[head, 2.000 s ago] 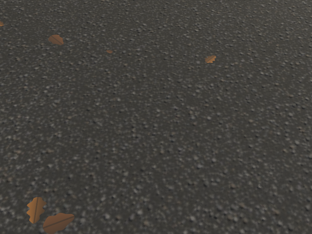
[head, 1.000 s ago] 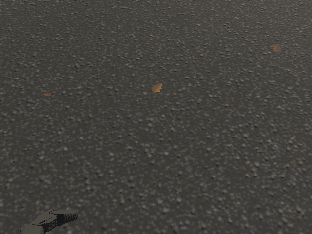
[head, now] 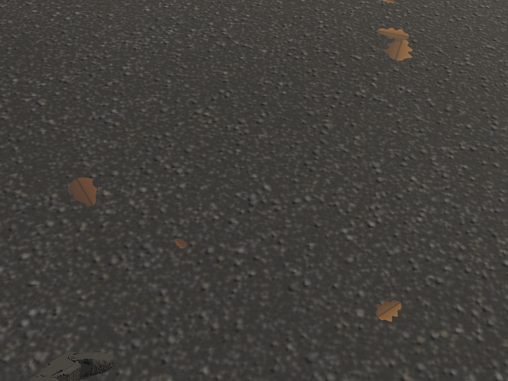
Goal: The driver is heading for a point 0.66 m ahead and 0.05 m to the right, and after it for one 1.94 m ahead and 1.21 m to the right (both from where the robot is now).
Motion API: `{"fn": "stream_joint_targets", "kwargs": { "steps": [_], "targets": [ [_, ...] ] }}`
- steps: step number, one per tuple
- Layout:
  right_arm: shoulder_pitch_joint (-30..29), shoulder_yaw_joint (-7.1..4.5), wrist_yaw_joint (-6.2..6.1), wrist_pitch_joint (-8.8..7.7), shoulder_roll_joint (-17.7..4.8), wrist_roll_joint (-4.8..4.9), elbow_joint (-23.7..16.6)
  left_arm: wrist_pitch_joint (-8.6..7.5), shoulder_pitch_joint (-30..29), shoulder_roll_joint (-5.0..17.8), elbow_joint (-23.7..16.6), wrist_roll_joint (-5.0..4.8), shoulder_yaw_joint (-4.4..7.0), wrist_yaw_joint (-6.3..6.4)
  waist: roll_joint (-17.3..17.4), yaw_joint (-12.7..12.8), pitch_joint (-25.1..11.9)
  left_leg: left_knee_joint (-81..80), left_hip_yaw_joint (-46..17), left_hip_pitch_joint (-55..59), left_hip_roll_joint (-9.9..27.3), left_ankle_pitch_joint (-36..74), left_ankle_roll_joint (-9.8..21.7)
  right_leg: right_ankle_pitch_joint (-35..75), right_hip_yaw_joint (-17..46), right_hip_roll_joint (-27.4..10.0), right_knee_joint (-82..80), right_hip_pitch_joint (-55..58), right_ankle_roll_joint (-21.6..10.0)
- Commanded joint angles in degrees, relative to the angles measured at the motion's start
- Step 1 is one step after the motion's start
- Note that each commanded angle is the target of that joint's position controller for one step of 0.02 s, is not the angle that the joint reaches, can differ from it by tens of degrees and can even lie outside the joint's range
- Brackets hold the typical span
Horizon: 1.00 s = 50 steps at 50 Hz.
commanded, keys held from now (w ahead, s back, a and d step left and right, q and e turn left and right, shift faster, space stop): w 0.12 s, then s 0.40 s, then no key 0.48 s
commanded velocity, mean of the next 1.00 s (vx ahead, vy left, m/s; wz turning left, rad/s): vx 0.08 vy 0.00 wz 0.10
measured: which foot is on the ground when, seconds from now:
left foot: down 0.00-0.12, up 0.14-0.50, down 0.52-1.00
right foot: up 0.00-0.08, down 0.10-0.54, up 0.56-0.80, down 0.82-1.00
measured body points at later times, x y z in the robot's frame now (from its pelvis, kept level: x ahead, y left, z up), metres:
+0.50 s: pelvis +0.20 -0.05 +0.00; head +0.23 -0.04 +0.45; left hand +0.28 +0.23 -0.13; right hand +0.38 -0.29 -0.10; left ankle +0.26 +0.09 -0.73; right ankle +0.20 -0.14 -0.74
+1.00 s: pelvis +0.18 -0.07 -0.01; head +0.18 -0.08 +0.44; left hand +0.23 +0.20 -0.14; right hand +0.31 -0.33 -0.13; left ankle +0.25 +0.08 -0.74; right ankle +0.16 -0.18 -0.74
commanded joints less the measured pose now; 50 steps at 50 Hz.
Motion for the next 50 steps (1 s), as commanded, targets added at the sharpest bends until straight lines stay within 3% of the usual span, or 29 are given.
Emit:
{"fn": "stream_joint_targets", "kwargs": {
  "steps": [1, 3, 4, 5, 6, 7, 8, 10, 12, 16, 19, 22, 25, 26, 27, 28, 29, 30, 32, 34, 37, 40, 41, 42, 43, 44, 45, 47, 50],
  "targets": [
    [2.4, -2.22, -0.42, -0.43, -8.2, 0.07, -1.7, -1.52, -3.7, 6.0, -4.4, -0.38, 1.85, -0.71, 8.4, 0.2, -2.2, -2.4, -10.8, -1.0, 15.1, 10.3, 7.4, -0.2, -1.5, 1.7, -3.7, 8.0, -1.9],
    [1.6, -2.33, -0.32, -0.08, -8.4, -0.26, -1.4, -1.84, -0.5, 6.9, -3.8, -0.37, 2.54, -0.72, 9.8, 2.3, -2.1, 0.9, -12.2, 1.0, 15.9, 14.4, 6.3, -5.4, -2.8, 2.1, -5.4, 11.7, -4.3],
    [1.3, -1.92, -0.18, 0.01, -7.2, -0.44, -1.6, -2.00, 4.1, 8.1, -2.6, -0.03, 3.33, -0.42, 9.4, 4.7, -4.2, 6.0, -10.9, 0.8, 13.6, 20.2, 5.0, -6.2, -3.9, 2.7, -7.2, 18.4, -6.0],
    [1.3, -0.84, 0.01, -0.07, -4.7, -0.97, -2.4, -2.25, 11.5, 10.4, -1.8, 0.73, 4.09, -0.09, 6.1, 8.1, -11.2, 18.6, -7.7, -3.2, 10.5, 18.2, 3.1, -5.6, 1.7, -3.5, -5.6, 30.8, -9.4],
    [8.8, 0.22, -0.07, -0.70, -1.5, 0.09, -2.8, -1.72, 18.8, 15.6, 0.0, 1.31, 5.68, -0.05, -8.4, 7.4, -19.8, 39.3, -0.2, -22.2, 2.3, 3.4, -1.8, -14.9, 23.9, -15.0, -7.5, 52.0, -18.7],
    [9.4, 0.25, -0.30, -1.10, -3.3, 0.29, -2.4, -1.26, 20.9, 12.9, 1.4, 0.06, 5.21, -0.77, -14.6, 7.9, -19.1, 48.9, -1.5, -32.3, 0.8, -17.5, -3.4, -19.4, 39.5, -19.6, -15.1, 53.7, -21.4],
    [4.1, -0.95, -0.49, -0.97, -7.7, 0.58, -2.6, -1.08, 16.9, 9.0, 0.5, -0.24, 3.99, -0.64, -7.3, 8.5, -11.2, 53.9, -3.4, -35.3, 2.9, -15.2, -3.9, -12.5, 33.0, -18.8, -14.7, 47.3, -19.5],
    [-2.6, -1.07, -1.03, -0.23, -7.5, -1.29, -4.0, -0.66, 9.3, 5.1, -0.7, 0.87, 2.32, -0.72, 0.4, 6.0, -5.1, 50.9, -0.4, -30.5, 6.2, -11.4, -5.4, 21.6, 15.8, -14.6, -11.9, 33.6, -17.8],
    [-1.2, -0.78, -1.01, 0.66, -4.9, -1.68, -3.4, -1.00, 6.5, 2.2, 0.5, 0.96, 1.08, -0.92, -2.0, 3.0, -5.2, 41.3, 1.1, -23.9, 9.1, -9.6, -6.2, 33.6, 7.1, -10.0, -12.4, 28.0, -15.6],
    [-0.2, 0.43, -1.37, 1.78, -1.5, -1.43, -2.4, 0.55, 4.9, 6.1, 3.2, 0.52, 2.07, 0.17, -5.0, 1.9, -9.8, 25.6, 4.9, -14.6, 7.7, 0.2, -8.4, 43.4, -0.1, -7.4, -12.7, 26.6, -16.0],
    [-3.2, 0.02, -1.07, 2.33, -2.9, -1.15, -2.6, 2.37, 5.8, 7.6, 4.5, -0.40, 2.42, 0.94, -4.5, 3.7, -10.3, 20.3, 5.8, -12.4, 7.1, 6.2, -8.2, 36.5, -0.9, -7.6, -12.7, 28.1, -15.8],
    [-6.9, -0.46, -0.98, 3.14, -3.8, -1.35, -3.7, 4.17, 5.8, 7.6, 5.6, -0.69, 2.40, 1.38, -3.8, 4.9, -7.1, 17.4, 5.6, -13.3, 7.3, 3.7, -7.2, 27.8, 1.2, -8.8, -11.0, 28.1, -16.4],
    [-7.0, -0.68, -0.82, 3.00, -3.5, -1.54, -3.6, 5.73, 5.3, 7.3, 6.6, -1.61, 2.28, 2.25, -3.2, 3.9, -4.7, 5.9, 6.7, -9.7, 6.8, 10.7, -4.6, 21.6, 2.9, -8.3, -6.5, 27.0, -14.7],
    [-8.2, -1.08, -0.88, 2.62, -5.2, -1.87, -4.2, 5.77, 8.1, 6.8, 7.6, -1.60, 2.22, 2.44, -0.7, 4.6, -4.5, 1.8, 4.0, -6.9, 9.0, 24.6, -2.7, 15.2, 2.7, -6.4, -5.0, 25.8, -11.8],
    [-8.9, -1.76, -1.35, 2.58, -8.5, -2.56, -5.2, 5.25, 11.1, 5.4, 7.7, -0.02, 1.86, 2.30, 6.7, 7.1, -7.6, 4.3, -2.6, -0.8, 15.9, 47.6, 0.7, 0.8, -0.5, -2.2, -1.2, 22.2, -8.7],
    [-10.3, -2.04, -1.59, 3.31, -9.3, -2.78, -5.4, 4.95, 13.7, 3.8, 8.7, 0.21, 1.53, 2.22, 15.0, 8.1, -9.4, 4.0, -7.5, 0.8, 22.2, 56.3, 8.3, -20.0, -5.6, 4.3, 4.2, 18.8, -5.2],
    [-9.8, -0.62, -1.45, 3.36, -4.3, -2.73, -5.6, 5.47, 11.2, 3.8, 8.8, 0.49, 1.37, 2.06, 14.3, 5.5, -11.5, 2.5, -10.4, 0.1, 24.7, 50.5, 11.7, -30.3, -4.2, 4.4, 7.4, 18.9, -3.5],
    [-9.9, -0.35, -1.19, 3.15, -4.0, -2.76, -5.0, 6.17, 9.0, 4.8, 8.3, 0.04, 1.76, 1.99, 13.9, 4.6, -11.1, 1.3, -11.1, -0.5, 24.6, 44.0, 12.2, -35.1, -3.3, 4.1, 12.2, 17.4, -3.0],
    [-10.5, -0.92, -0.99, 2.43, -6.4, -2.53, -4.1, 7.89, 7.4, 6.4, 8.6, -0.41, 2.71, 2.48, 11.4, 3.5, -9.2, -0.2, -11.1, -2.0, 24.4, 39.4, 11.9, -39.6, -2.0, 3.7, 21.9, 13.6, -1.3],
    [-13.0, -1.18, -1.02, 2.39, -7.2, -1.98, -3.1, 8.79, 8.9, 5.3, 9.5, -0.56, 2.69, 2.88, 9.6, 5.2, -8.2, -0.7, -7.8, -4.1, 21.6, 33.7, 9.7, -37.2, -2.4, 3.3, 21.0, 14.2, 0.2],
    [-13.9, -1.10, -1.29, 3.27, -6.0, -1.75, -1.6, 8.34, 9.1, 3.2, 10.5, -0.82, 2.04, 2.78, 11.4, 4.6, -9.0, -0.7, -5.4, -3.3, 18.7, 26.0, 8.0, -30.9, -4.4, 3.1, 11.0, 17.4, 0.8],
    [-13.3, -1.11, -1.83, 3.99, -5.7, -0.75, 0.3, 7.95, 12.5, 3.0, 12.7, -0.71, 2.12, 1.78, 11.2, 5.9, -8.9, -0.3, -3.7, -5.6, 16.4, 12.2, 5.0, -17.9, -7.3, 4.5, -7.0, 25.7, -1.9],
    [-10.7, -1.00, -1.84, 3.84, -5.1, -0.66, 1.6, 8.02, 11.7, 4.5, 12.6, 0.07, 2.28, 1.50, 8.8, 5.0, -7.0, 0.6, -2.2, -8.7, 14.4, 6.0, 1.8, -15.1, -5.4, 3.2, -10.5, 27.6, -4.0],
    [-8.6, -0.49, -1.50, 3.48, -3.3, -1.91, 2.0, 8.08, 11.8, 8.5, 12.0, 0.99, 2.80, 1.68, -0.5, 2.9, -6.9, 6.8, 2.6, -13.4, 10.4, -0.9, -1.8, -12.0, 3.7, -5.2, -12.8, 30.0, -7.3],
    [-12.5, -0.52, -1.60, 3.23, -2.2, -2.11, 0.7, 7.56, 8.4, 9.0, 11.9, 1.54, 2.71, 1.22, -10.7, 3.0, -2.3, 7.0, 7.2, -11.3, 6.2, -5.6, -4.5, -21.0, 9.7, -10.7, -17.5, 16.6, -12.9],
    [-14.7, -1.08, -1.88, 3.14, -4.4, -2.19, 1.5, 6.45, 3.5, 6.0, 9.8, 2.30, 1.73, 1.11, -6.8, 3.5, 0.5, 9.5, 5.7, -6.6, 7.2, -2.7, -5.3, -27.7, 9.5, -9.5, -19.7, 12.2, -13.0],
    [-15.4, -1.23, -1.95, 3.01, -3.8, -2.12, 2.0, 5.48, 2.5, 5.3, 10.2, 2.21, 1.47, 1.45, -5.6, 3.2, 0.8, 8.7, 5.6, -5.3, 6.9, 1.7, -5.2, -29.8, 7.6, -7.4, -19.5, 12.4, -11.1],
    [-13.7, -1.20, -2.19, 3.18, -3.0, -2.68, 4.1, 4.09, 3.9, 6.1, 11.8, 1.14, 1.51, 1.58, -5.7, 3.3, 1.6, 5.3, 4.5, -3.1, 7.9, 7.2, -5.7, -28.9, 5.2, -5.4, -19.1, 13.5, -8.6],
    [-11.5, -1.33, -1.89, 3.02, -3.5, -2.07, 6.6, 4.01, 7.7, 4.5, 14.1, 0.91, 0.86, 1.81, -3.9, 3.7, 2.2, 2.4, 4.2, -1.2, 8.5, 8.7, -6.0, -33.3, 3.2, -2.9, -19.5, 14.0, -6.9]
  ]
}}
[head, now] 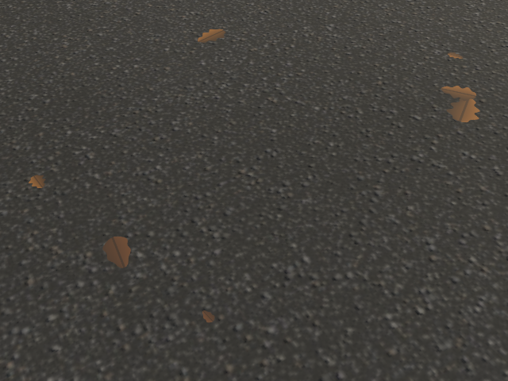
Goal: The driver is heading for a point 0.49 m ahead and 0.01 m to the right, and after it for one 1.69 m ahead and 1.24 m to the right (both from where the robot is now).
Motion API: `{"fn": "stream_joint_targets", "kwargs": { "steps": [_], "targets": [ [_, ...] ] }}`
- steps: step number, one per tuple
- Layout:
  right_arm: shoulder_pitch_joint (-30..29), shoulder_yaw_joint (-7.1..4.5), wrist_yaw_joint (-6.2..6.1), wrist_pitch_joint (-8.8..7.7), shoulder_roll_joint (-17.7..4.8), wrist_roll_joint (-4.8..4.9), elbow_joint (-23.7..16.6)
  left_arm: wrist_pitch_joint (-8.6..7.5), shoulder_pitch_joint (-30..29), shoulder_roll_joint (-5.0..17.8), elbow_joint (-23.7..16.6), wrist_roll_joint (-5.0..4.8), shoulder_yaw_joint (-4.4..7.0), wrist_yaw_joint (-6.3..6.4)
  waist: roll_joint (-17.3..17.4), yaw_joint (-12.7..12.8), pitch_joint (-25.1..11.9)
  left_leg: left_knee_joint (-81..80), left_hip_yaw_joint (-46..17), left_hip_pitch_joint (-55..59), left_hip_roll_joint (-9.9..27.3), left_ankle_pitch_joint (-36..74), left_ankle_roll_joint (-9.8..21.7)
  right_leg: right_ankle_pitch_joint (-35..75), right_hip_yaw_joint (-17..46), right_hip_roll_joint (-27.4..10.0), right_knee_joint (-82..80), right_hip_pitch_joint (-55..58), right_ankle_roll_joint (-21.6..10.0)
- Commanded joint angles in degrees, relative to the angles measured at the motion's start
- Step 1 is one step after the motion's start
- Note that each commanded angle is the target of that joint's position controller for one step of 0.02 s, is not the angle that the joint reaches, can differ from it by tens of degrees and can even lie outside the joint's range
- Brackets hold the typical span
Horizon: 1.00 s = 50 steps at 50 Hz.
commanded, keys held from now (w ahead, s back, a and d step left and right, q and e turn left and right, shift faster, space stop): no key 0.82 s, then w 0.18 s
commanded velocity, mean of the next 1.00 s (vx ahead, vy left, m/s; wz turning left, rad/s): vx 0.02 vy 0.00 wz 0.00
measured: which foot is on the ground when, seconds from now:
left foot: down 0.00-1.00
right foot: down 0.00-1.00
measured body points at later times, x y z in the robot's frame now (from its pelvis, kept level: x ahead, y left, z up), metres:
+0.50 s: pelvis +0.03 +0.00 +0.00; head +0.04 +0.01 +0.45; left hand +0.05 +0.26 -0.15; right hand +0.10 -0.26 -0.14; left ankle +0.08 +0.15 -0.74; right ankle -0.03 -0.11 -0.74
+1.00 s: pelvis +0.06 +0.02 +0.00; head +0.05 +0.03 +0.45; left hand +0.01 +0.27 -0.16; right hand +0.11 -0.24 -0.14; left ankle +0.07 +0.13 -0.72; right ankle -0.03 -0.11 -0.74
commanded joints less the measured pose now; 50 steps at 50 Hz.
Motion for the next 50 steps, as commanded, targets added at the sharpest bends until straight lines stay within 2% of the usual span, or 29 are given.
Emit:
{"fn": "stream_joint_targets", "kwargs": {
  "steps": [1, 3, 5, 10, 15, 21, 41, 42, 43, 44, 45, 46, 47, 48, 50],
  "targets": [
    [-1.7, -1.36, -0.03, -0.94, -5.6, 0.36, -1.4, -1.05, -1.4, 7.7, -1.7, -0.16, 1.13, 0.48, -7.3, -0.3, 3.0, -1.6, -0.6, 8.8, 0.9, -2.0, 0.5, -13.3, 8.4, -7.0, -15.7, -12.8, -1.7],
    [-1.7, -1.34, 0.00, -1.23, -5.5, 0.34, 0.0, -0.86, -0.6, 7.7, -1.4, -0.36, 1.04, 0.68, -4.6, 0.0, 3.8, -2.2, -1.0, 8.0, 0.9, -2.1, 0.5, -12.1, 7.5, -6.2, -15.0, -11.9, -1.6],
    [-1.0, -1.19, 0.02, -1.61, -5.3, 0.12, 1.5, -0.82, 0.2, 7.7, -1.0, -0.63, 1.04, 0.78, -2.6, 0.3, 3.0, -2.7, -1.3, 7.9, 1.1, -0.4, 0.5, -8.3, 6.4, -5.5, -13.6, -10.0, -1.7],
    [0.6, -0.87, -0.19, -2.05, -5.4, 0.64, 4.8, -0.53, 2.0, 6.8, 0.1, -0.94, 0.90, 0.57, -0.5, 0.6, 0.4, -2.3, -1.5, 8.7, 1.3, 3.5, 1.2, 0.9, 4.0, -4.0, -10.9, -6.4, -1.5],
    [1.2, -0.53, -0.53, -1.97, -5.5, 0.99, 7.2, -0.20, 3.2, 6.3, 1.2, -1.11, 0.81, 0.38, -1.0, 0.6, -1.4, -0.9, -1.3, 9.6, 1.2, 7.3, 2.2, 7.6, 2.4, -3.1, -9.1, -4.6, -0.8],
    [0.9, -0.22, -0.72, -1.42, -5.1, 1.14, 9.2, -0.07, 4.6, 5.9, 2.3, -1.13, 0.56, 0.44, -2.0, 0.3, -1.2, 0.0, -1.0, 10.0, 0.9, 8.1, 2.9, 9.4, 1.7, -2.8, -8.6, -4.8, -0.3],
    [-0.9, 0.45, -0.53, -0.34, -3.6, 1.16, 12.9, -0.82, 10.2, 4.1, 5.2, -1.06, -0.44, 1.01, -2.0, 0.0, 0.9, -0.1, -0.6, 9.4, 0.1, 5.1, 3.1, 5.7, 1.0, -2.8, -8.9, -6.3, 0.4],
    [-0.1, 0.65, -0.54, -0.26, -2.9, 1.15, 13.4, -0.77, 11.4, 3.7, 5.8, -1.12, -0.49, 1.09, -2.5, 0.0, -0.2, 0.2, 0.5, 9.7, -0.9, -0.9, 3.0, -0.3, 0.9, -2.6, -9.9, -5.9, 0.1],
    [-0.1, 0.65, -0.56, -0.20, -2.8, 1.29, 13.5, -0.62, 11.8, 4.5, 5.9, -1.39, -0.17, 1.27, -3.8, 0.2, 0.9, 2.0, 2.2, 7.9, -2.5, -9.0, 2.9, -9.0, 2.1, -3.0, -11.2, -6.6, -1.0],
    [-0.4, 0.51, -0.51, -0.37, -3.0, 1.46, 13.4, -0.48, 11.3, 6.5, 5.3, -1.71, 0.47, 1.55, -6.3, 0.5, 2.7, 5.3, 4.5, 4.2, -4.5, -17.5, 2.9, -18.2, 5.1, -4.6, -13.0, -7.2, -3.0],
    [-2.2, 0.46, -0.25, -0.96, -3.2, 1.46, 12.5, -0.50, 11.9, 8.2, 4.8, -2.03, 1.04, 1.80, -8.7, 1.5, 5.2, 9.5, 5.9, -1.0, -5.2, -20.8, 2.9, -26.1, 10.4, -8.4, -16.2, -7.0, -5.6],
    [-4.5, 0.61, 0.26, -1.98, -2.7, 1.56, 11.1, -0.84, 12.1, 10.4, 4.4, -2.41, 1.89, 1.95, -11.6, 2.3, 7.9, 15.1, 6.7, -5.7, -4.0, -18.3, 3.2, -29.8, 17.5, -14.3, -19.7, -6.5, -8.7],
    [-5.8, 0.69, 0.83, -3.09, -2.5, 1.83, 10.1, -1.34, 11.5, 11.5, 4.0, -2.56, 2.50, 2.09, -12.2, 2.3, 10.3, 18.9, 5.4, -9.8, -1.2, -16.5, 3.8, -28.8, 22.1, -18.9, -21.6, -5.9, -11.2],
    [-6.3, 0.66, 1.38, -4.06, -2.4, 2.16, 9.6, -1.90, 11.4, 10.7, 3.8, -2.38, 2.55, 2.05, -11.6, 2.3, 11.7, 20.9, 4.5, -13.3, 0.6, -17.7, 4.4, -24.8, 23.5, -20.6, -21.7, -3.8, -12.2],
    [-5.5, 0.69, 2.32, -5.65, -1.8, 2.95, 9.1, -2.43, 10.9, 9.1, 3.3, -2.65, 2.55, 1.61, -10.6, 1.2, 11.9, 15.7, 4.6, -13.9, 2.2, -20.3, 5.7, -16.5, 19.7, -19.4, -19.2, -0.1, -10.7]
  ]
}}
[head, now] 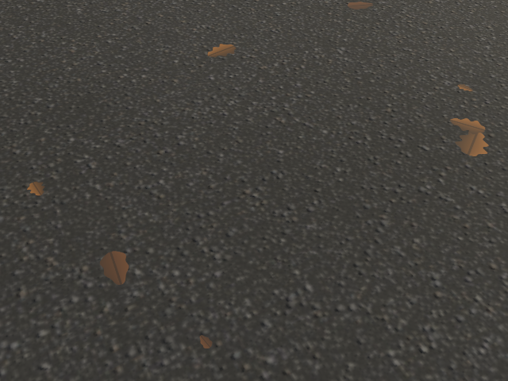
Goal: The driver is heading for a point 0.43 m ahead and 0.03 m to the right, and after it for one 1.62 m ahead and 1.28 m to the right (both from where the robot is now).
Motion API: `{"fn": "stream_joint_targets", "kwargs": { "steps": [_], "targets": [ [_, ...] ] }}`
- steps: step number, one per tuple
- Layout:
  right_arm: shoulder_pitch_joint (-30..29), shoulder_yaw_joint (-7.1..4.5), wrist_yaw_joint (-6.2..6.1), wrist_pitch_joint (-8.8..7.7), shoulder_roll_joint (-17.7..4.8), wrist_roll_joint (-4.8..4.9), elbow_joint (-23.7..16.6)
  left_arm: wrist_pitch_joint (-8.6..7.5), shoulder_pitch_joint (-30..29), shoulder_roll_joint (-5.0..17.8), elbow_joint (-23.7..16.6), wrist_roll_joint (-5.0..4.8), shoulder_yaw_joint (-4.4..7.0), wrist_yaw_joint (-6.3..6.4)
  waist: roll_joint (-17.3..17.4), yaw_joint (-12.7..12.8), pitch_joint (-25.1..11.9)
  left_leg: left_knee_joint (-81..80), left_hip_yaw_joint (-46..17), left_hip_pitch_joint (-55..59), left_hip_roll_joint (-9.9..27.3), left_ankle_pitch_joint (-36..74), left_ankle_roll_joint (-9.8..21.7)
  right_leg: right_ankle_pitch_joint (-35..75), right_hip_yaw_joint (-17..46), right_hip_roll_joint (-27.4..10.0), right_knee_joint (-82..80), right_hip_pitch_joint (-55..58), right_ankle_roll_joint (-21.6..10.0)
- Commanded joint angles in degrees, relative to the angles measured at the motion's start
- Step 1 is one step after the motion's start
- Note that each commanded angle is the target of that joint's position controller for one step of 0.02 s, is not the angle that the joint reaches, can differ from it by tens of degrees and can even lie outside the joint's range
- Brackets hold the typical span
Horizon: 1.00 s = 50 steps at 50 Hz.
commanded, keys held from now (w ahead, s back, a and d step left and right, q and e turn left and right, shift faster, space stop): w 0.48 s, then e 0.52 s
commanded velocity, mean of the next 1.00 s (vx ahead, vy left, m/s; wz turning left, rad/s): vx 0.29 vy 0.00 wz -0.19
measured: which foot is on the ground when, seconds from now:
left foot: down 0.00-0.58, up 0.60-1.00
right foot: down 0.00-0.08, up 0.10-0.54, down 0.56-1.00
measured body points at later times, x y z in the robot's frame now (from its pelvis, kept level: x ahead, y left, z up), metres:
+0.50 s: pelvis +0.21 +0.01 +0.00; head +0.24 +0.01 +0.44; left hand +0.44 +0.23 -0.10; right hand +0.11 -0.24 -0.14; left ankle +0.04 +0.12 -0.73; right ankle +0.40 -0.12 -0.71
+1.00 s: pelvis +0.39 -0.02 +0.01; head +0.42 -0.03 +0.46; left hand +0.53 +0.25 -0.11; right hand +0.50 -0.32 -0.10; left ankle +0.50 +0.11 -0.71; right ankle +0.41 -0.11 -0.73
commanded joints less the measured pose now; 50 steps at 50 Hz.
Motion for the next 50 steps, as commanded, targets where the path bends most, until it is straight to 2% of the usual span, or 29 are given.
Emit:
{"fn": "stream_joint_targets", "kwargs": {
  "steps": [1, 3, 4, 5, 6, 7, 9, 10, 11, 14, 17, 21, 24, 25, 26, 27, 28, 29, 30, 31, 32, 33, 34, 35, 38, 40, 43, 47, 50],
  "targets": [
    [-5.1, -0.69, 1.30, -3.45, -3.7, 1.03, -4.5, -1.05, -1.2, 9.2, -2.8, -0.77, 2.12, -0.19, -6.5, -1.9, 12.9, -7.6, 1.3, -4.9, 2.2, -0.6, 1.8, -8.6, 15.5, -14.7, -14.8, -7.9, -9.1],
    [6.6, -2.23, 1.40, -3.56, -5.4, 0.78, 0.3, -1.07, -2.6, 9.3, -3.9, -0.67, 2.02, -0.58, -4.2, -6.3, 6.9, -13.5, 4.0, 15.7, -2.7, 9.0, 0.9, 4.0, 8.3, -8.7, -5.5, -15.6, -6.6],
    [14.3, -3.46, 1.17, -3.65, -9.0, 0.52, 1.6, -1.57, -4.7, 7.3, -5.2, -0.31, 1.27, -0.84, 5.0, -9.6, 3.4, -19.6, -9.1, 24.1, 5.4, 5.1, 3.8, 11.5, 1.8, -3.5, 11.8, -21.6, -3.5],
    [21.9, -4.55, 1.54, -3.93, -15.1, 0.52, 2.3, -2.64, -4.2, 2.7, -7.7, -0.13, 0.22, -0.67, 20.6, -10.5, -2.1, -30.2, -36.8, 32.9, 19.2, -3.0, 12.5, -3.9, -2.0, 4.1, 31.5, -34.0, -0.1],
    [18.3, -2.63, 1.89, -4.89, -10.4, -0.53, 1.7, -3.64, -5.8, 4.7, -8.4, -1.41, 0.82, -0.81, 13.2, -8.1, -0.1, -32.5, -43.4, 29.5, 22.2, -6.8, 14.3, -8.2, 5.9, 2.2, 42.6, -38.3, -1.2],
    [12.9, -1.78, 1.92, -5.54, -8.0, -0.55, -0.1, -4.34, -6.6, 5.6, -8.7, -2.51, 1.15, -1.36, 9.3, -5.8, 4.5, -32.0, -36.3, 26.0, 21.2, -5.6, 12.8, -3.5, 7.2, -0.9, 46.0, -41.6, -3.0],
    [7.3, -0.70, 2.35, -5.72, -5.8, -0.69, -2.4, -4.95, -7.7, 6.6, -8.4, -1.56, 1.96, -1.71, 5.2, -3.4, 6.7, -33.3, -23.3, 21.7, 16.2, 3.5, 9.3, 6.4, 5.2, -5.3, 41.5, -40.6, -4.2],
    [7.3, -0.16, 2.29, -5.45, -4.4, -0.95, -2.6, -4.75, -8.3, 7.5, -8.5, -1.00, 2.58, -1.93, 5.6, -3.0, 6.4, -33.7, -17.8, 20.3, 13.6, 9.4, 7.9, 9.2, 4.2, -6.4, 38.8, -38.2, -4.0],
    [8.7, 0.09, 2.07, -5.10, -4.1, -1.10, -2.3, -4.41, -8.2, 7.0, -8.4, -0.82, 2.75, -2.30, 6.3, -2.9, 5.7, -33.9, -14.5, 20.0, 12.2, 14.1, 7.4, 10.8, 3.0, -6.7, 36.9, -36.7, -3.4],
    [12.2, 0.01, 0.94, -4.54, -6.4, -1.22, -1.9, -3.38, -12.8, 4.5, -10.2, -0.38, 2.44, -2.73, 4.6, -3.3, 6.3, -35.2, -10.5, 19.6, 12.0, 23.6, 8.9, 14.1, 0.8, -6.9, 30.8, -38.9, -0.6],
    [12.3, -0.11, 0.08, -3.98, -7.8, -1.43, -2.8, -3.35, -21.2, 3.3, -13.5, -0.28, 1.69, -2.84, 4.4, -4.7, 8.0, -36.8, -7.4, 17.2, 11.2, 24.6, 9.0, 20.1, -0.5, -5.9, 18.5, -38.4, 0.9],
    [15.9, -0.50, -0.25, -3.76, -8.3, -0.67, -2.4, -3.62, -28.5, 3.5, -16.0, -0.66, 1.13, -3.82, 5.0, -6.2, 9.6, -37.8, -4.8, 17.4, 11.9, 24.4, 8.8, 25.4, -2.3, -3.7, 8.5, -34.2, 0.2],
    [15.9, -1.06, -0.39, -3.28, -8.8, -0.19, -2.2, -4.05, -30.0, 4.7, -17.4, -0.81, 1.37, -4.75, 5.3, -4.5, 9.2, -34.6, -3.8, 23.4, 14.3, 30.0, 7.7, 23.6, -1.3, -3.1, 4.6, -33.2, -2.2],
    [14.5, -1.31, -0.48, -2.95, -9.4, -0.54, -2.6, -4.21, -28.1, 5.7, -17.1, -0.67, 1.80, -5.00, 6.0, -2.7, 7.5, -31.3, -2.3, 25.2, 14.2, 38.9, 6.6, 22.6, -2.0, -1.9, 3.7, -30.1, -3.2],
    [13.7, -1.65, -0.60, -2.48, -10.3, -1.02, -3.0, -4.28, -24.1, 7.2, -16.0, -0.31, 2.56, -5.09, 7.6, -0.5, 3.7, -25.7, -1.1, 26.3, 13.8, 51.3, 5.5, 21.8, -3.5, 0.4, 4.5, -23.9, -4.2],
    [12.6, -1.69, -0.73, -1.82, -10.2, -1.51, -3.5, -4.22, -15.5, 9.2, -13.4, -0.10, 3.81, -5.06, 8.0, 3.9, -1.8, -15.2, 1.0, 25.4, 11.7, 60.4, 3.8, 22.8, -4.9, 3.0, 4.8, -13.5, -5.6],
    [12.8, -1.33, -0.81, -1.62, -9.5, -1.77, -4.1, -3.94, -8.1, 11.2, -11.1, 0.12, 4.72, -4.82, 6.7, 7.1, -6.7, -3.1, 2.8, 19.0, 8.9, 57.3, 1.2, 29.7, -3.2, 1.8, 4.2, -1.2, -7.1],
    [16.8, -0.22, -0.73, -2.16, -5.9, -3.61, -5.8, -3.47, -2.0, 16.5, -9.9, 1.28, 5.69, -4.39, -6.1, 5.1, -14.9, 17.2, 4.3, 1.8, 2.7, 29.7, -1.7, 45.3, 14.0, -10.6, 8.0, 18.2, -12.5],
    [23.0, 1.44, 0.20, -3.62, -0.8, -2.11, -4.4, -3.05, -2.5, 16.1, -9.9, 1.41, 5.03, -4.63, -16.5, 1.8, -25.4, 36.7, -1.7, -10.3, -6.2, -12.2, -4.4, 47.8, 39.8, -22.9, -2.7, 28.3, -23.1],
    [18.8, 0.22, 0.76, -4.97, -5.9, -1.02, -5.1, -2.83, -6.3, 13.2, -11.0, 0.85, 4.31, -4.77, -8.5, 2.5, -22.5, 41.5, -8.2, -11.8, -2.2, -10.9, -3.4, 44.4, 36.7, -19.8, -5.0, 21.5, -20.7],
    [11.1, -0.04, 0.61, -5.37, -7.3, 0.12, -8.1, -2.88, -12.7, 11.2, -12.8, 0.55, 3.73, -4.52, -4.7, 1.6, -13.1, 40.4, -6.3, -14.8, 0.0, -7.6, -2.8, 44.3, 27.4, -17.2, -5.3, 12.1, -18.2],
    [7.5, -0.36, -0.13, -5.22, -7.8, -0.33, -8.9, -3.14, -16.5, 10.1, -13.7, 0.60, 3.32, -4.60, 1.9, 0.1, -6.9, 37.0, -5.3, -14.5, 2.3, -4.2, -3.0, 47.6, 21.0, -14.6, -6.9, 2.4, -16.6],
    [6.8, -1.13, -0.99, -4.51, -8.8, -0.84, -9.4, -3.39, -17.9, 9.2, -14.1, 0.83, 3.10, -4.48, 3.1, -1.3, -5.2, 33.3, -5.4, -12.0, 4.0, -2.0, -2.7, 48.1, 17.4, -12.9, -8.1, -3.6, -15.6],
    [7.3, -1.33, -1.45, -3.61, -8.5, -1.17, -10.0, -3.36, -17.9, 9.5, -14.1, 1.46, 3.18, -4.53, 2.0, -2.5, -4.6, 30.8, -5.7, -8.6, 4.5, -0.9, -2.5, 47.6, 16.1, -11.6, -9.5, -8.2, -15.3],
    [7.5, -1.58, -2.50, -1.77, -6.9, -1.69, -11.8, -3.11, -16.8, 11.0, -13.8, 1.91, 3.62, -3.98, -1.4, -4.3, -4.4, 22.3, -5.2, -6.0, 3.5, 1.2, -3.6, 47.6, 13.7, -10.0, -11.2, -14.4, -16.4],
    [4.3, -1.93, -2.93, -0.99, -7.7, -1.89, -13.5, -2.24, -16.3, 12.4, -14.2, 1.58, 4.10, -2.94, -2.5, -3.8, -5.0, 15.9, -5.1, -7.5, 2.7, 4.3, -4.7, 42.0, 14.2, -9.5, -11.4, -14.5, -15.9],
    [-1.2, -2.14, -2.95, -0.02, -7.9, -1.59, -15.5, -0.71, -15.2, 13.0, -14.7, 0.54, 4.43, -1.60, -3.6, -2.1, -5.0, 7.8, -6.2, -8.4, 1.5, 10.3, -5.6, 25.5, 16.4, -8.0, -12.1, -14.0, -13.5],
    [-7.2, -2.11, -2.54, -0.12, -8.0, -1.16, -17.9, 0.68, -13.6, 13.4, -14.8, 0.14, 4.82, -0.46, -5.4, -0.2, -2.8, -1.6, -7.2, -7.9, -0.5, 11.3, -6.1, 11.4, 20.6, -6.9, -11.9, -12.9, -11.8],
    [-7.3, -2.34, -1.95, -1.27, -8.9, -0.78, -18.6, 1.65, -13.6, 13.3, -15.5, 0.17, 5.04, -0.10, -6.5, -0.5, -3.3, -7.2, -7.4, -4.5, -2.0, 7.4, -6.0, 16.7, 24.4, -6.8, -8.5, -10.2, -11.4]
  ]
}}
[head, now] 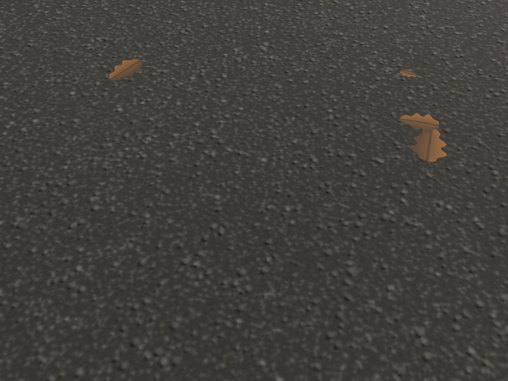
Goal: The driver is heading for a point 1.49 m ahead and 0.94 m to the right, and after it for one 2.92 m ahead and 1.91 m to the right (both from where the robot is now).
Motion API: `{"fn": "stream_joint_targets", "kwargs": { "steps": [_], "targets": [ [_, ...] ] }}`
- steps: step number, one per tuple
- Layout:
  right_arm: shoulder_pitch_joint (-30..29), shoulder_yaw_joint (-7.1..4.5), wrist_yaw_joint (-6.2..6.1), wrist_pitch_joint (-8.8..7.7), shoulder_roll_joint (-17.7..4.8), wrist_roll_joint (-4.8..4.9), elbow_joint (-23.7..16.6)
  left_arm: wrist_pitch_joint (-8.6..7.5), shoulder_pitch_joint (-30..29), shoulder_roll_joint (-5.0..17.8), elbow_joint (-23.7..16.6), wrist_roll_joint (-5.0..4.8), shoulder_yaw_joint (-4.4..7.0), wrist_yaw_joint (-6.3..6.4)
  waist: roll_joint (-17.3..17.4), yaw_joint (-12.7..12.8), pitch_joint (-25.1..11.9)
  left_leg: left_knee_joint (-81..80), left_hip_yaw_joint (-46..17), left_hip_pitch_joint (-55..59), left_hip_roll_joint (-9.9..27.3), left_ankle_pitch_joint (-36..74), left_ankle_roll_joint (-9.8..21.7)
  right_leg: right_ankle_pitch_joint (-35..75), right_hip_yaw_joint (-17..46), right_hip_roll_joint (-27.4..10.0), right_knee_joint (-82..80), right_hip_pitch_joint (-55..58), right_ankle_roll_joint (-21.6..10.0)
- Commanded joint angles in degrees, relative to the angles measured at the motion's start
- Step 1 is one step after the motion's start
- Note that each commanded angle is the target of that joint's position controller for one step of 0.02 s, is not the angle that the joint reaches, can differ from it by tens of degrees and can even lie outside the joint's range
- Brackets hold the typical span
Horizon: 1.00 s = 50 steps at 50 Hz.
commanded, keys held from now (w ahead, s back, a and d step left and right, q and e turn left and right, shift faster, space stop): e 1.00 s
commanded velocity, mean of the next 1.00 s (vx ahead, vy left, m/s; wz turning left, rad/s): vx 0.01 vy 0.00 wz -0.58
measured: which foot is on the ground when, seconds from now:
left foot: up 0.00-0.04, down 0.06-0.50, up 0.52-0.98, down 1.00-1.00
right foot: down 0.00-0.06, up 0.08-0.48, down 0.50-1.00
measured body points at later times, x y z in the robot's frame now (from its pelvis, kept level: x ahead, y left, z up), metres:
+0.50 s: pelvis +0.03 -0.01 -0.01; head +0.07 -0.03 +0.44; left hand +0.27 +0.21 -0.10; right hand +0.06 -0.32 -0.12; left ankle +0.08 +0.14 -0.74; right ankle +0.01 -0.11 -0.74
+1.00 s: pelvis +0.05 -0.01 -0.01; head +0.08 -0.03 +0.44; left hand +0.34 +0.13 -0.09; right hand +0.02 -0.34 -0.09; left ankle +0.13 +0.08 -0.74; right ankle +0.01 -0.11 -0.74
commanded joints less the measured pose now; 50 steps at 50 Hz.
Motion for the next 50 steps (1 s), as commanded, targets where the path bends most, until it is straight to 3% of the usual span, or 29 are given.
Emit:
{"fn": "stream_joint_targets", "kwargs": {
  "steps": [1, 2, 3, 4, 5, 6, 7, 8, 9, 12, 15, 18, 21, 23, 24, 25, 26, 27, 28, 29, 30, 31, 33, 38, 41, 45, 48, 49, 50],
  "targets": [
    [2.3, -1.63, 0.49, -1.62, -6.3, 0.47, -3.1, 0.40, -2.0, 8.6, -4.4, -0.27, 1.93, 0.69, -8.6, -3.0, -5.7, -7.2, 1.1, 6.4, -1.9, -1.4, 0.3, 5.8, 18.6, -14.2, -4.1, 5.1, -7.9],
    [4.9, -1.82, 0.81, -2.09, -6.5, 0.58, -2.4, 0.70, -3.4, 8.1, -5.2, -0.61, 1.72, 0.81, -8.6, -4.9, -6.2, -14.0, 1.8, 10.6, -1.6, 2.8, 1.1, 9.0, 18.7, -12.9, -1.6, 5.2, -6.4],
    [7.1, -2.33, 0.91, -2.41, -8.2, 0.29, -2.0, 1.00, -2.9, 6.6, -5.9, -0.75, 1.19, 0.99, -7.2, -5.5, -7.4, -19.2, 0.7, 16.8, 2.1, 8.8, 2.5, 6.8, 17.3, -10.6, 2.1, 3.1, -3.8],
    [7.4, -2.98, 0.53, -2.11, -11.7, -0.79, -2.6, 1.24, 0.3, 2.8, -6.3, -0.15, 0.17, 0.96, 3.1, -3.2, -10.9, -19.2, -8.5, 25.0, 14.2, 18.0, 6.9, -9.2, 10.5, -5.3, 13.7, -2.8, -0.6],
    [6.0, -3.38, 0.59, -1.26, -13.9, -2.95, -2.7, 0.80, 0.8, 3.3, -8.4, -0.54, 0.57, 0.92, 16.9, -1.1, -8.3, -20.6, -21.8, 26.6, 22.5, 29.8, 16.9, -28.8, 1.5, 2.6, 23.3, -15.8, 2.3],
    [4.6, -2.61, 0.72, -1.25, -10.2, -2.69, -4.4, 0.36, 3.2, 9.0, -7.0, 0.15, 1.92, 0.66, 12.5, -1.3, -9.3, -19.6, -21.4, 26.0, 24.9, 32.7, 19.9, -28.9, 2.4, -1.7, 35.3, -17.1, 4.4],
    [2.4, -1.91, 0.66, -1.24, -7.5, -1.96, -5.5, 0.72, 3.9, 10.8, -6.0, -0.41, 2.88, 0.50, 8.3, -0.9, -8.7, -18.1, -14.6, 25.3, 21.6, 33.0, 18.0, -25.0, 1.9, -2.8, 39.9, -17.3, 5.5],
    [0.9, -1.73, 0.71, -1.03, -6.8, -1.23, -6.0, 1.61, 4.4, 9.7, -5.0, -0.47, 3.00, 0.79, 5.7, -0.4, -7.6, -17.3, -9.2, 24.6, 17.9, 30.3, 15.6, -21.9, 0.9, -3.7, 42.2, -17.7, 6.9],
    [0.5, -1.63, 0.62, -0.77, -6.6, -0.52, -6.1, 2.31, 3.8, 8.8, -5.3, -0.23, 2.89, 0.95, 5.7, -0.9, -6.4, -17.3, -6.8, 24.1, 16.6, 28.7, 14.8, -19.0, 0.3, -4.3, 44.2, -18.9, 8.0],
    [2.4, -1.72, 0.12, 0.26, -7.6, -0.95, -5.3, 2.91, 0.0, 5.1, -8.3, -0.91, 1.73, 0.26, 8.3, -2.8, -4.5, -19.4, -0.5, 22.9, 14.3, 27.7, 15.8, -14.4, -4.0, -5.5, 40.2, -18.6, 9.8],
    [4.2, -2.32, -0.40, 0.90, -9.2, -0.92, -4.8, 2.69, -3.0, 4.0, -10.9, -0.76, 1.12, -0.39, 9.1, -4.5, -5.8, -19.7, 1.4, 25.8, 16.0, 27.5, 16.9, -13.5, -5.4, -7.7, 32.3, -16.4, 10.1],
    [3.0, -3.05, 0.12, 1.11, -11.2, -0.55, -5.2, 2.80, -3.8, 3.9, -12.3, -0.59, 0.81, -1.27, 9.7, -4.7, -6.3, -19.8, 4.5, 23.4, 16.9, 26.7, 16.6, -12.6, -8.0, -8.7, 24.5, -9.3, 8.7],
    [3.1, -3.53, 0.95, 1.02, -12.1, 0.32, -5.0, 3.47, -3.7, 5.0, -13.3, -0.56, 1.36, -2.12, 10.2, -4.6, -5.6, -18.4, 5.4, 23.0, 18.2, 23.7, 15.7, -11.8, -9.9, -8.3, 17.4, -5.2, 6.6],
    [2.1, -3.75, 1.15, 1.02, -12.4, 1.39, -4.9, 3.78, -1.5, 5.0, -13.0, -0.53, 1.80, -2.74, 9.6, -2.6, -5.3, -14.8, 6.9, 21.6, 18.1, 20.9, 13.2, -6.3, -11.4, -7.4, 7.8, 0.1, 4.0],
    [3.2, -3.56, 1.24, 1.00, -11.2, 1.74, -4.3, 3.79, 0.8, 5.5, -12.2, -0.45, 2.28, -2.69, 8.0, -1.7, -5.7, -10.8, 9.0, 18.9, 16.6, 17.2, 10.4, -1.1, -11.5, -6.2, 1.9, 5.6, 2.1],
    [7.0, -2.97, 1.66, 0.93, -8.7, 0.77, -3.1, 3.72, 3.5, 8.5, -11.6, -0.48, 3.44, -2.00, 0.5, -1.7, -7.0, -1.8, 13.4, 11.4, 13.3, 8.3, 5.7, 10.5, -5.4, -9.1, -2.1, 15.0, -0.4],
    [6.7, -1.37, 2.22, 0.90, -4.2, -2.67, -5.9, 3.55, 4.7, 16.2, -13.0, -0.05, 4.98, -0.81, -19.4, -3.6, -7.6, 17.6, 17.3, -6.5, 5.0, -23.8, -0.4, 35.2, 16.9, -25.7, -0.8, 24.1, -8.7],
    [0.6, -2.06, 1.75, 0.56, -6.5, -1.68, -7.9, 2.07, 5.4, 15.1, -14.0, 1.92, 4.24, -1.55, -14.2, 1.1, -10.8, 27.9, 7.3, -10.6, 1.3, -27.2, -0.7, 33.7, 22.3, -30.0, -2.9, 19.0, -17.6],
    [-1.1, -2.64, 1.35, 0.74, -8.4, -0.07, -8.3, 0.81, 3.5, 13.5, -13.8, 2.21, 3.80, -1.91, -9.5, 0.4, -8.5, 31.0, 4.9, -11.1, 2.4, -22.7, 0.2, 26.8, 17.7, -26.7, -4.3, 16.4, -15.9],
    [-0.2, -2.97, 0.89, 0.98, -8.9, 0.31, -7.7, 0.15, 0.1, 12.0, -13.8, 1.25, 3.46, -1.63, -8.0, -1.5, -6.0, 29.8, 4.1, -11.5, 3.2, -17.1, 1.0, 20.8, 13.7, -23.1, -4.7, 14.3, -12.3],
    [1.0, -3.26, 0.29, 1.29, -9.1, -0.22, -6.6, 0.17, -2.4, 9.9, -14.2, 0.31, 2.79, -1.28, -6.6, -2.5, -5.4, 28.4, 3.6, -11.0, 3.8, -13.5, 1.0, 17.3, 11.7, -21.0, -4.7, 13.1, -9.8],
    [2.1, -3.45, 0.02, 1.47, -9.3, -0.67, -6.5, 0.31, -3.8, 9.5, -14.5, 0.00, 2.40, -0.95, -7.6, -3.4, -5.1, 28.4, 3.7, -8.8, 3.2, -10.6, 0.6, 17.9, 10.5, -19.7, -4.9, 10.6, -9.3],
    [3.7, -3.47, 0.26, 1.24, -8.6, -0.53, -6.7, 0.43, -3.4, 8.8, -14.8, 0.42, 1.98, -0.44, -8.1, -4.0, -6.7, 27.9, 3.8, -6.3, 1.8, -7.1, 0.2, 18.1, 9.8, -18.3, -5.1, 9.9, -9.5],
    [1.4, -2.77, 0.63, 0.90, -6.7, -0.30, -8.5, 0.77, -1.7, 10.1, -14.9, 0.09, 2.33, 0.44, -8.2, -2.5, -6.1, 14.3, 2.6, -5.6, 0.3, -4.9, -1.0, 11.6, 13.2, -17.5, -4.6, 11.7, -9.6],
    [0.8, -2.64, 1.17, 0.56, -6.7, -0.09, -9.3, 1.15, -2.0, 10.8, -15.3, 0.23, 2.57, 0.38, -8.9, -2.0, -5.3, 8.3, 2.1, -1.8, -0.8, -5.7, -1.0, 7.2, 16.2, -17.0, -4.4, 9.0, -9.8],
    [1.4, -2.79, 1.98, -0.34, -7.2, 0.38, -10.1, 1.70, -2.9, 11.1, -16.0, 0.04, 2.66, -0.13, -9.4, -1.9, -5.8, 1.8, 1.8, 3.3, -2.2, -7.5, -0.1, 10.5, 21.0, -16.4, -2.6, 8.3, -9.5],
    [4.2, -3.03, 2.70, -1.06, -7.2, 0.61, -10.0, 2.24, -4.6, 10.7, -16.6, -0.64, 2.58, -0.11, -9.5, -3.6, -6.8, -8.8, 2.2, 9.3, -2.7, -3.7, 1.3, 14.0, 23.5, -14.6, 0.2, 8.9, -7.8],
    [6.1, -3.25, 2.81, -1.26, -7.3, 0.48, -9.5, 2.49, -5.5, 10.3, -17.0, -1.12, 2.41, 0.12, -9.1, -5.0, -6.9, -16.1, 3.0, 14.0, -2.2, 3.0, 2.0, 12.0, 22.8, -12.9, 1.7, 7.3, -5.9],
    [7.6, -3.91, 2.61, -1.20, -9.6, -0.08, -9.4, 2.53, -4.2, 8.5, -17.2, -1.03, 1.92, 0.32, -6.0, -4.7, -8.1, -18.7, -0.4, 20.9, 3.5, 8.7, 4.0, 3.5, 20.4, -10.2, 5.5, 2.6, -2.9]
  ]
}}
